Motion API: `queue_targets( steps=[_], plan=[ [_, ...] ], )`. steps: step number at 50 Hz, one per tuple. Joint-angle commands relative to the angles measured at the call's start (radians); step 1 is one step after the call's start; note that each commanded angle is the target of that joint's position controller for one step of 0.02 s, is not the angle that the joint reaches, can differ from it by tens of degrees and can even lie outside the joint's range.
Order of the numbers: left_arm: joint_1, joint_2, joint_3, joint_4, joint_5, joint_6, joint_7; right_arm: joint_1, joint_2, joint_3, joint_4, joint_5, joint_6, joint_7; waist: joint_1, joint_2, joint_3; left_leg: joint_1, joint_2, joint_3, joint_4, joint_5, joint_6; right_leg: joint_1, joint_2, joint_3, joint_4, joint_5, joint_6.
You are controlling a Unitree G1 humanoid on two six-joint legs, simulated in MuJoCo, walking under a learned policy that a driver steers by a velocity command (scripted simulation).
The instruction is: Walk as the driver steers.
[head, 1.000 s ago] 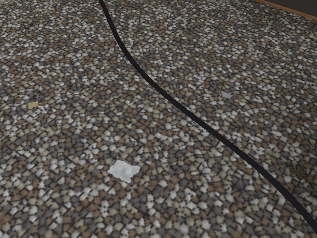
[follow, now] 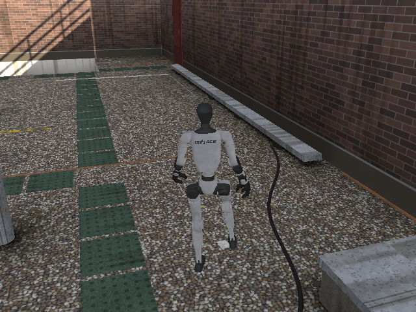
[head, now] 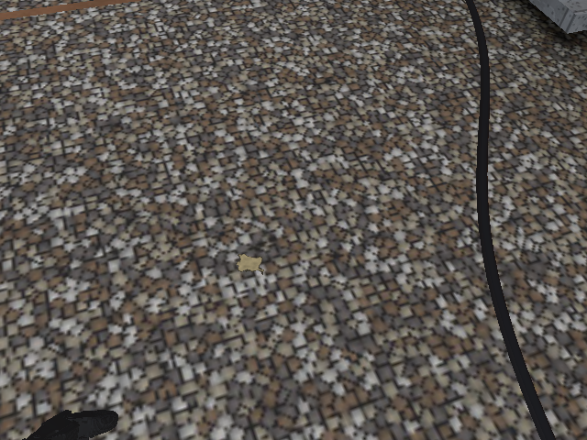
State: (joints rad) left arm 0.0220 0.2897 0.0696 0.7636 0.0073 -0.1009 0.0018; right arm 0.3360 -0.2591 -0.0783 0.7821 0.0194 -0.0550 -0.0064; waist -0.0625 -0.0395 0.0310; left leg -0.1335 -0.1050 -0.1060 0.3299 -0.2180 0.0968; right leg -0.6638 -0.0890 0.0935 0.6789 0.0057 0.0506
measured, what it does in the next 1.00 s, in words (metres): walks ahead: right foot, then left foot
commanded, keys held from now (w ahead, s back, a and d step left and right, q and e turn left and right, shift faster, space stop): w+q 0.06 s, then no key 0.94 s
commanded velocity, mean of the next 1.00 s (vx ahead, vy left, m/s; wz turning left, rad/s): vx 0.15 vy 0.00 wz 0.17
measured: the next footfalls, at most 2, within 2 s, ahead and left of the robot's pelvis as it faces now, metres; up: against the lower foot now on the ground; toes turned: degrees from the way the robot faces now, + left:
right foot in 0.16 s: +0.30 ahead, -0.14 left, +0.00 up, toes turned +7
left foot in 0.52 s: +0.26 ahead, +0.11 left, +0.00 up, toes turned +6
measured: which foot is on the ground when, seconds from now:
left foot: down 0.00-0.16, up 0.18-0.50, down 0.52-1.00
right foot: up 0.00-0.14, down 0.16-1.00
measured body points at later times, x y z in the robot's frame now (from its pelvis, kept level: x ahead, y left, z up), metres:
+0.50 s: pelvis +0.20 -0.04 -0.01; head +0.23 -0.03 +0.44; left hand +0.28 +0.22 -0.14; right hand +0.37 -0.29 -0.12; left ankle +0.22 +0.11 -0.74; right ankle +0.26 -0.14 -0.75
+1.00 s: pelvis +0.25 -0.01 -0.01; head +0.26 -0.01 +0.44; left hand +0.31 +0.26 -0.15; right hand +0.40 -0.25 -0.13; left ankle +0.22 +0.11 -0.75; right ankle +0.26 -0.14 -0.75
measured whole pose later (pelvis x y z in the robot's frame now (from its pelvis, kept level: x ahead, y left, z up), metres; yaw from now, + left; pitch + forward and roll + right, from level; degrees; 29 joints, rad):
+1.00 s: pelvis +0.25 -0.01 -0.01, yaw +8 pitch -1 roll +0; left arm 0.14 0.25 0.02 0.96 0.00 0.00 0.01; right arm 0.20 -0.23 -0.04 0.82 -0.01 0.00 -0.03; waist 0.01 0.00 0.03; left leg -0.22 0.00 -0.04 0.56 -0.32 -0.01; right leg -0.21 -0.02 -0.02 0.54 -0.30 0.02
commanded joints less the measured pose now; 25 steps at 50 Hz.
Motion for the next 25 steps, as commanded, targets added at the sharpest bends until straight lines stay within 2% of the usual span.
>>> queue_targets(
  steps=[1, 3, 6, 7, 8, 9, 10, 11, 12, 13, 14, 15, 16, 18, 20, 21, 23, 24, 25],
  plan=[
    [-0.118, 0.052, 0.004, -0.095, -0.011, -0.019, -0.013, 0.021, -0.175, -0.045, -0.05, 0.006, -0.008, -0.01, -0.014, 0.126, -0.011, -0.079, 0.209, -0.17, -0.087, 0.168, 0.118, 0.12, 0.068, -0.047, -0.129, 0.113, -0.002],
    [-0.138, 0.072, 0.008, -0.112, -0.014, -0.028, -0.022, 0.046, -0.168, -0.044, -0.042, 0.009, -0.001, -0.013, -0.019, 0.13, -0.012, -0.014, 0.232, -0.22, -0.031, 0.16, 0.113, 0.117, 0.077, -0.028, -0.178, 0.079, -0.015],
    [-0.082, 0.101, 0.018, -0.103, 0.001, -0.044, -0.032, 0.045, -0.162, -0.043, -0.04, -0.003, 0.017, -0.027, 0.007, 0.17, -0.034, 0.084, 0.244, -0.251, 0.111, 0.378, 0.076, 0.172, 0.099, -0.049, -0.228, 0.003, -0.058],
    [-0.011, 0.112, 0.025, -0.084, 0.011, -0.051, -0.029, 0.024, -0.15, -0.038, -0.049, -0.002, 0.021, -0.029, 0.047, 0.175, -0.072, 0.094, 0.213, -0.236, 0.193, 0.504, 0.05, 0.27, 0.114, -0.075, -0.274, 0.052, -0.084],
    [0.079, 0.141, 0.033, -0.071, 0.03, -0.059, -0.027, 0.003, -0.124, -0.027, -0.067, -0.006, 0.019, -0.028, 0.093, 0.161, -0.157, 0.046, 0.16, -0.204, 0.332, 0.533, 0.009, 0.455, 0.055, -0.05, -0.266, 0.223, -0.127],
    [0.212, 0.205, 0.043, -0.062, 0.053, -0.059, -0.024, 0.02, -0.083, -0.009, -0.099, -0.028, 0.013, -0.028, 0.126, 0.016, -0.314, -0.146, 0.082, -0.147, 0.619, 0.235, -0.044, 0.768, -0.14, 0.127, -0.165, 0.596, -0.213],
    [0.273, 0.216, 0.05, -0.028, 0.036, -0.037, -0.033, 0.225, -0.052, 0.004, -0.079, -0.006, 0.007, -0.021, 0.066, -0.284, -0.478, -0.413, -0.043, -0.099, 0.922, -0.497, -0.106, 1.047, -0.372, 0.491, -0.179, 0.679, -0.412],
    [0.258, 0.149, 0.035, -0.043, -0.001, -0.021, -0.036, 0.223, -0.16, -0.015, -0.046, 0.005, 0.015, -0.019, 0.085, -0.147, -0.443, -0.477, 0.025, -0.144, 1.021, -0.462, -0.12, 0.979, -0.351, 0.524, -0.225, 0.415, -0.389],
    [0.197, 0.098, 0.018, -0.058, -0.006, -0.008, -0.032, 0.091, -0.195, -0.026, -0.065, 0.008, 0.027, -0.021, 0.109, -0.07, -0.289, -0.527, 0.053, -0.106, 1.035, -0.397, -0.135, 0.847, -0.293, 0.377, -0.247, 0.33, -0.342],
    [0.136, 0.066, 0.0, -0.06, 0.004, 0.002, -0.032, 0.021, -0.182, -0.023, -0.076, -0.001, 0.041, -0.027, 0.094, -0.005, -0.202, -0.507, 0.086, -0.073, 0.982, -0.347, -0.144, 0.704, -0.239, 0.279, -0.279, 0.324, -0.313],
    [0.096, 0.041, -0.012, -0.056, 0.009, 0.006, -0.033, -0.012, -0.164, -0.022, -0.088, -0.012, 0.052, -0.03, 0.07, 0.004, -0.143, -0.466, 0.12, -0.063, 0.902, -0.312, -0.147, 0.582, -0.202, 0.215, -0.306, 0.326, -0.3],
    [0.069, 0.041, -0.017, -0.046, 0.019, 0.009, -0.034, 0.003, -0.129, -0.017, -0.088, -0.011, 0.064, -0.029, 0.034, -0.031, -0.12, -0.376, 0.147, -0.045, 0.809, -0.29, -0.146, 0.479, -0.164, 0.156, -0.337, 0.322, -0.281],
    [0.048, 0.045, -0.015, -0.036, 0.024, 0.01, -0.035, 0.021, -0.094, -0.007, -0.083, -0.011, 0.071, -0.03, 0.017, -0.064, -0.112, -0.305, 0.148, -0.009, 0.707, -0.271, -0.151, 0.413, -0.129, 0.1, -0.358, 0.351, -0.275],
    [0.031, 0.076, -0.006, -0.023, 0.022, 0.014, -0.031, 0.022, -0.058, 0.007, -0.081, -0.018, 0.071, -0.033, 0.013, -0.095, -0.143, -0.205, 0.145, 0.037, 0.535, -0.218, -0.161, 0.385, -0.113, 0.037, -0.362, 0.46, -0.285],
    [0.049, 0.1, 0.0, -0.005, 0.009, 0.024, -0.024, 0.001, -0.066, 0.01, -0.08, -0.019, 0.071, -0.033, 0.026, -0.095, -0.194, -0.14, 0.145, 0.047, 0.423, -0.104, -0.157, 0.419, -0.127, 0.033, -0.359, 0.425, -0.288],
    [0.054, 0.105, 0.0, 0.001, 0.004, 0.031, -0.022, -0.01, -0.078, 0.007, -0.078, -0.018, 0.075, -0.031, 0.03, -0.089, -0.201, -0.112, 0.143, 0.053, 0.378, -0.062, -0.152, 0.422, -0.131, 0.035, -0.362, 0.34, -0.283],
    [0.038, 0.1, -0.007, 0.006, -0.004, 0.045, -0.02, -0.031, -0.084, 0.004, -0.074, -0.022, 0.084, -0.026, 0.021, -0.075, -0.171, -0.035, 0.132, 0.074, 0.249, 0.034, -0.131, 0.376, -0.113, 0.03, -0.366, 0.063, -0.253],
    [0.041, 0.087, -0.014, 0.011, -0.007, 0.05, -0.022, -0.048, -0.084, 0.004, -0.075, -0.03, 0.087, -0.024, 0.019, -0.069, -0.145, 0.006, 0.126, 0.079, 0.178, 0.073, -0.114, 0.342, -0.089, 0.028, -0.368, -0.107, -0.222],
    [0.069, 0.058, -0.026, 0.025, -0.004, 0.051, -0.025, -0.08, -0.095, 0.004, -0.091, -0.043, 0.088, -0.025, 0.026, -0.049, -0.113, 0.038, 0.154, 0.04, 0.116, 0.116, -0.093, 0.303, -0.062, 0.027, -0.368, -0.256, -0.172]
  ],
)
